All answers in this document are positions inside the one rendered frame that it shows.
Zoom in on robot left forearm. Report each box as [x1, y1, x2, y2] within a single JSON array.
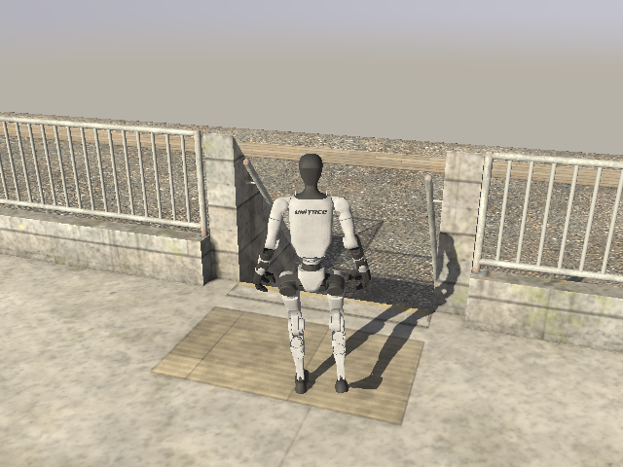
[[255, 235, 275, 275]]

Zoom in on left robot thigh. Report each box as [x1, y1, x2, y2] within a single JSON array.
[[278, 270, 305, 336]]

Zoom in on robot torso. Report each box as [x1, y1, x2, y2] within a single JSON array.
[[288, 191, 334, 292]]

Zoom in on right robot hand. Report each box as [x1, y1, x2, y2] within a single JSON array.
[[348, 269, 371, 290]]

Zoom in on left robot hand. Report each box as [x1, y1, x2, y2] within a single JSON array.
[[253, 271, 275, 292]]

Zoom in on right robot upper arm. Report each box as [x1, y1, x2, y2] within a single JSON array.
[[331, 196, 358, 249]]

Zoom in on robot right forearm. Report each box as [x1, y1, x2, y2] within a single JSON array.
[[348, 234, 369, 272]]

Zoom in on left robot upper arm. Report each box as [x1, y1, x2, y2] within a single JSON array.
[[264, 196, 291, 250]]

